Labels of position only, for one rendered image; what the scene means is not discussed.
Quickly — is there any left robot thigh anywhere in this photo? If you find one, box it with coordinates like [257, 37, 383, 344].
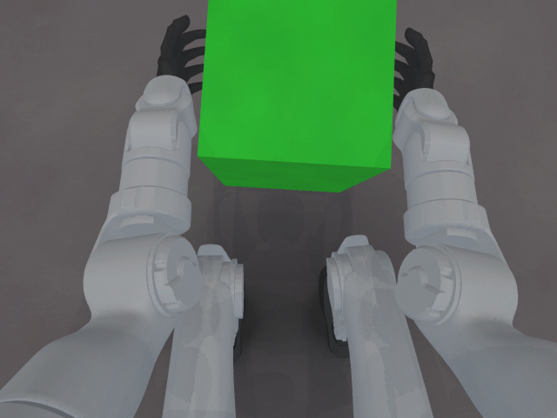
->
[162, 255, 244, 418]

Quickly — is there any right robot thigh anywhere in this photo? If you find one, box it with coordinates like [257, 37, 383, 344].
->
[326, 245, 433, 418]

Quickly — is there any carton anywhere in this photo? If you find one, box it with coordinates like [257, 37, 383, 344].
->
[198, 0, 397, 192]

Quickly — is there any robot right upper arm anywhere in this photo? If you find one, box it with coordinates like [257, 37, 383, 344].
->
[394, 243, 557, 418]

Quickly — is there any robot thigh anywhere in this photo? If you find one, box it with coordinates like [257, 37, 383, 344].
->
[326, 245, 433, 418]
[162, 255, 244, 418]

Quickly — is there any robot right hand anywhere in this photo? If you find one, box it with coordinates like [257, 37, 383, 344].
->
[393, 28, 435, 113]

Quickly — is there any right robot forearm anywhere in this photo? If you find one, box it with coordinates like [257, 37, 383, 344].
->
[393, 88, 508, 266]

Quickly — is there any robot left hand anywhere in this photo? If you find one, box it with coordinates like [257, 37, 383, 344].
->
[157, 15, 206, 95]

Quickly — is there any left robot forearm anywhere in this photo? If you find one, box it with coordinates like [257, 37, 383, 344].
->
[84, 75, 198, 304]

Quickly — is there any robot left upper arm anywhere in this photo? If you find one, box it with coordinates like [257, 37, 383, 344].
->
[0, 232, 204, 418]

